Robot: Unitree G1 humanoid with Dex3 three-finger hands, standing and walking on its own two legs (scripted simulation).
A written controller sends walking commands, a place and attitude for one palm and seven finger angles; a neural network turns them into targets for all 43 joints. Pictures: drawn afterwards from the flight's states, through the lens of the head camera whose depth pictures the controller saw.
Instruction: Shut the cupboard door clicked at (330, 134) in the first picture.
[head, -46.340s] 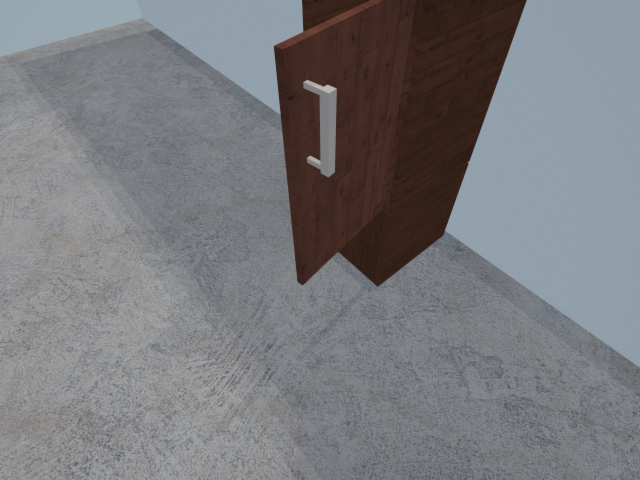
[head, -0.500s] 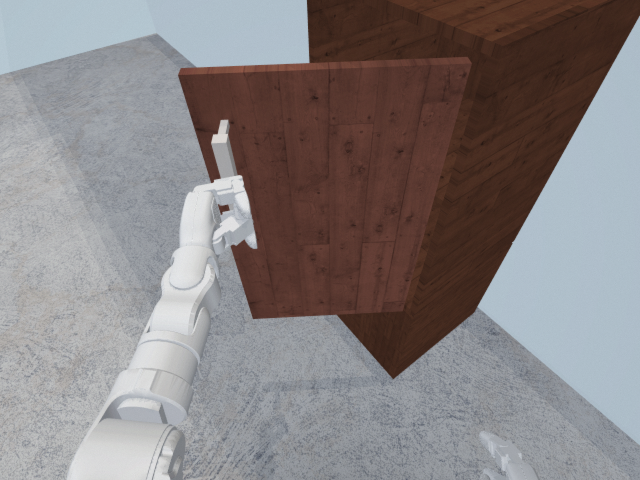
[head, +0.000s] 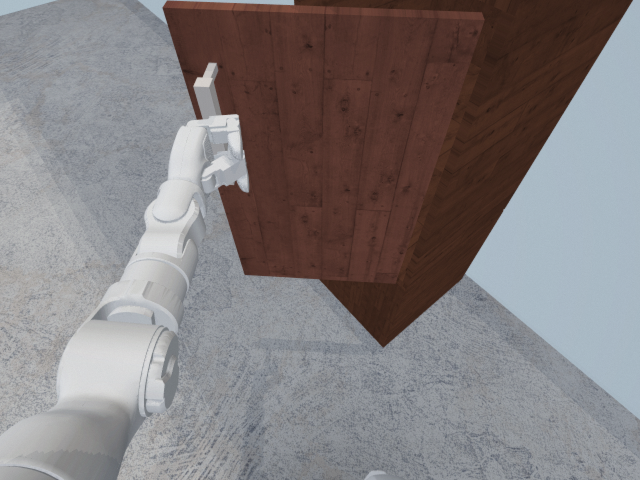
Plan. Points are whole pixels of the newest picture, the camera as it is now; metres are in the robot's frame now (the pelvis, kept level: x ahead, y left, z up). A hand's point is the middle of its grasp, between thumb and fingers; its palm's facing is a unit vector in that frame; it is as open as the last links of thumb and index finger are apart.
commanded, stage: push the door shut along its arc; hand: left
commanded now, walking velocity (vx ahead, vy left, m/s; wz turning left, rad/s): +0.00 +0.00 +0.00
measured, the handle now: (220, 128) +0.55 +0.12 +0.12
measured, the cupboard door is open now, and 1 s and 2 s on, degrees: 47 33 21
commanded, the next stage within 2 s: pull the fist back off the door in 1.20 s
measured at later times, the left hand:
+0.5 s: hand (264, 133) +0.53 +0.06 +0.12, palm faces -0.26 -0.97 -0.02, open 3.1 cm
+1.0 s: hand (291, 112) +0.57 +0.02 +0.13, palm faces -0.36 -0.93 -0.01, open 3.0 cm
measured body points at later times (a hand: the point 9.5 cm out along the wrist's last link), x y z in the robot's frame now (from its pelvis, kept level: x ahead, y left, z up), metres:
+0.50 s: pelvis +0.00 +0.01 -0.01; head +0.11 +0.01 +0.43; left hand +0.54 +0.11 +0.13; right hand -0.02 -0.26 -0.13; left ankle +0.01 +0.09 -0.72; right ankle +0.02 -0.10 -0.72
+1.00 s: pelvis +0.02 -0.01 -0.01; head +0.15 -0.02 +0.42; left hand +0.59 +0.08 +0.13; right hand -0.04 -0.27 -0.13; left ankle +0.01 +0.09 -0.72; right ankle +0.02 -0.10 -0.72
